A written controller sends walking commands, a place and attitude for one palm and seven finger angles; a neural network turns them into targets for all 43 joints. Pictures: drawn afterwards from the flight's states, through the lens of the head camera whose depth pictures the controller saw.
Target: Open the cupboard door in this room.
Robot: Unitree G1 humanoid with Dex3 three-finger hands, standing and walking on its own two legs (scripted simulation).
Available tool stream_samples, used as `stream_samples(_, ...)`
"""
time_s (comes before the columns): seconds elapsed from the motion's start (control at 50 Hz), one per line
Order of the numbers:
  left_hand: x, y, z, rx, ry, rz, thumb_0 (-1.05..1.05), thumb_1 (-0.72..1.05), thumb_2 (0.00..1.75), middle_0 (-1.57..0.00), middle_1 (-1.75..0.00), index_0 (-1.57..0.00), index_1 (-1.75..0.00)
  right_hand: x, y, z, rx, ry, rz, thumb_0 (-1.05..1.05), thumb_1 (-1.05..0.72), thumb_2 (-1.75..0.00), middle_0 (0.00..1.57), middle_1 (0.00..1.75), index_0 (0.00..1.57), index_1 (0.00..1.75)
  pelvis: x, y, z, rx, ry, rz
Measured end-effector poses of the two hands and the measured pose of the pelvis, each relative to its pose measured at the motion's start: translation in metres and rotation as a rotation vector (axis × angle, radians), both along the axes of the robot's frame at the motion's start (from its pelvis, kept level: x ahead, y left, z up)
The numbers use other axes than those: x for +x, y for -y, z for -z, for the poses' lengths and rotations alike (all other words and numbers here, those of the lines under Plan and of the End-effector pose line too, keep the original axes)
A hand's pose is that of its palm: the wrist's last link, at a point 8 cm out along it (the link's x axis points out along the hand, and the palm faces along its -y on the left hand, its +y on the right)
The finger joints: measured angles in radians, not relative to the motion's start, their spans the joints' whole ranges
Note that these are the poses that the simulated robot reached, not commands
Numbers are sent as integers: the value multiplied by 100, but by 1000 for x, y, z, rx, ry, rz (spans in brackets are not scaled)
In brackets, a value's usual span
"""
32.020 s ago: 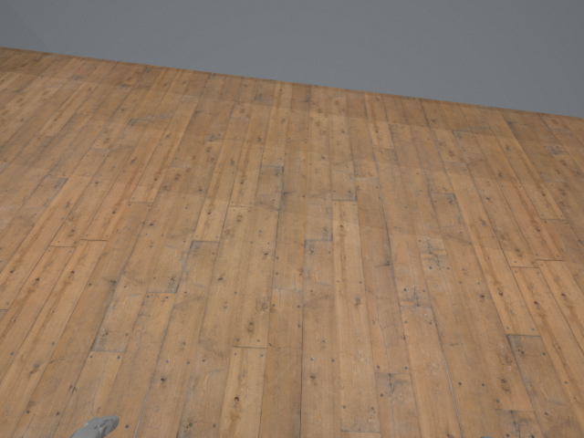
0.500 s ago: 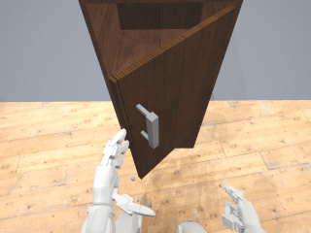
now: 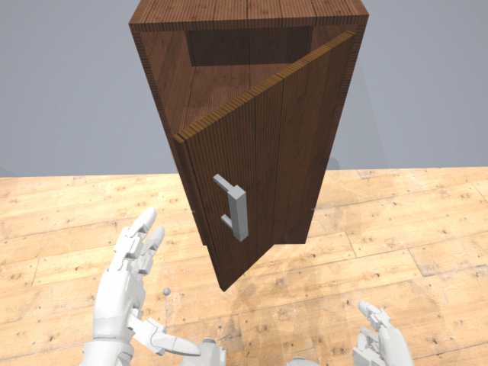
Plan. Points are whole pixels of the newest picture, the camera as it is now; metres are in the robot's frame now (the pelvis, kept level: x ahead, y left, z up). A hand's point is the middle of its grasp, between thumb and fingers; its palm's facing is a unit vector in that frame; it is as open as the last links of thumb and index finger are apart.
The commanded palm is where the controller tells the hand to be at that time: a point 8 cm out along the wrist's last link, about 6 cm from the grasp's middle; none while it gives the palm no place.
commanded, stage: draw the hand back to the body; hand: left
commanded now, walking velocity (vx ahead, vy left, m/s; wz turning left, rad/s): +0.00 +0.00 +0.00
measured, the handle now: (231, 209) +0.37 +0.04 +0.04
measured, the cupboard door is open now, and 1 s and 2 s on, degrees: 44 44 44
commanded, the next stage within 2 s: step back with the hand held close in 1.32 s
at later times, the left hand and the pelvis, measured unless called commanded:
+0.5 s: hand (72, 285) +0.20 +0.21 +0.14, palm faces +0.16 -0.93 -0.33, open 14.3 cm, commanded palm +0.17 +0.26 +0.18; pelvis +0.02 +0.02 +0.06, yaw -1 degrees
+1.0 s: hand out of the picture +0.22 +0.29 +0.25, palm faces +0.45 -0.79 -0.41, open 8.5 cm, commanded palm +0.17 +0.33 +0.26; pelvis +0.03 +0.03 +0.09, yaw -1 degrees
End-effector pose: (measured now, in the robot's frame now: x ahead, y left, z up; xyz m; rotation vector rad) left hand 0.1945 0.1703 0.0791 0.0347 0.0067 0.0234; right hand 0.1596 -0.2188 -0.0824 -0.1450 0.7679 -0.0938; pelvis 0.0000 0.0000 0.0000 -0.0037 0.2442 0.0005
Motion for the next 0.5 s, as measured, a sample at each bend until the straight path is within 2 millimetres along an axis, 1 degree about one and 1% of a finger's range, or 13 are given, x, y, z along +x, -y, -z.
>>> stream_samples(0.14, -7, -17, -19, 0, -2, 24, -2, -50, 30, -15, -30, -15, -30, 3, 4, -24, -37, 48, 7, 1, -90, -90, 20, 30, 20, 30, 4, -5, -14, -9, 38, -5)
stream_samples(0.26, -11, -38, -39, 14, 22, 6, -2, -47, 31, -15, -30, -15, -30, 12, 4, -42, -53, 97, 20, 1, -90, -90, 20, 30, 20, 30, 8, -10, -23, -16, 70, -5)
stream_samples(0.36, -17, -56, -59, 197, -62, -61, -2, -36, 35, -16, -30, -15, -30, 20, -5, -57, -59, 108, 35, 1, -90, -90, 20, 30, 20, 30, 14, -15, -38, -10, 111, 5)
stream_samples(0.42, -22, -66, -70, 251, -103, -104, -1, -28, 39, -16, -30, -16, -30, 24, -13, -66, -54, 122, 32, 1, -90, -90, 20, 30, 20, 30, 17, -19, -47, -9, 139, 8)
stream_samples(0.5, -23, -81, -84, 291, -109, -164, -1, -16, 44, -17, -30, -16, -30, 29, -24, -74, -49, 134, 11, 1, -90, -90, 20, 30, 20, 30, 19, -24, -57, -8, 173, 8)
